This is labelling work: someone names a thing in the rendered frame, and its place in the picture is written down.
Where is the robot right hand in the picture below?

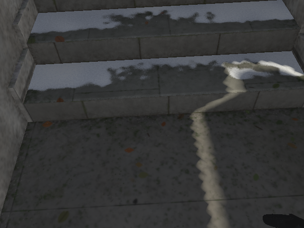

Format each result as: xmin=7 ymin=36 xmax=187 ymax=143
xmin=262 ymin=214 xmax=304 ymax=228

